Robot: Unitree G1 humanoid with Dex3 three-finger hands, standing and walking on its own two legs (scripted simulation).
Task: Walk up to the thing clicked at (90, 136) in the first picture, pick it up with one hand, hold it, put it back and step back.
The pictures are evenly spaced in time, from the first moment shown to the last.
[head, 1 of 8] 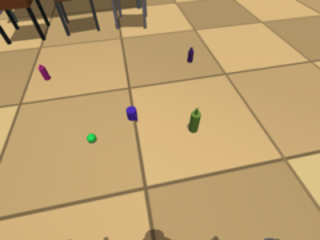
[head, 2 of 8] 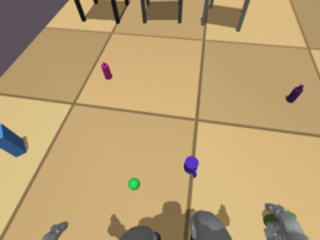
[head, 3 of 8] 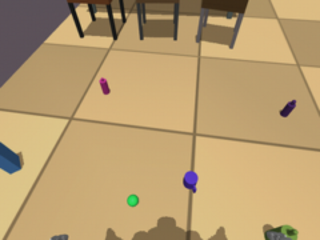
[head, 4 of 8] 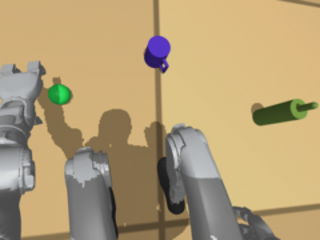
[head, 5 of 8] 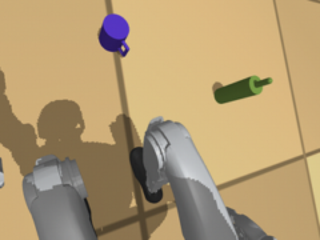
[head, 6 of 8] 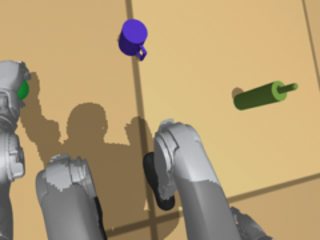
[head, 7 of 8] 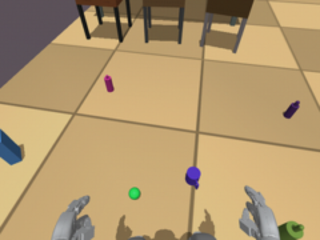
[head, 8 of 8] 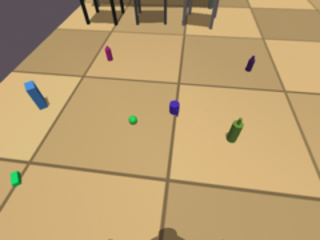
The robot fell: no
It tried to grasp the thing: yes
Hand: left
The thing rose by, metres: 0.68
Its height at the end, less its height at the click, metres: +0.00
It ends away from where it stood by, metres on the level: 0.01
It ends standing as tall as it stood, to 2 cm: yes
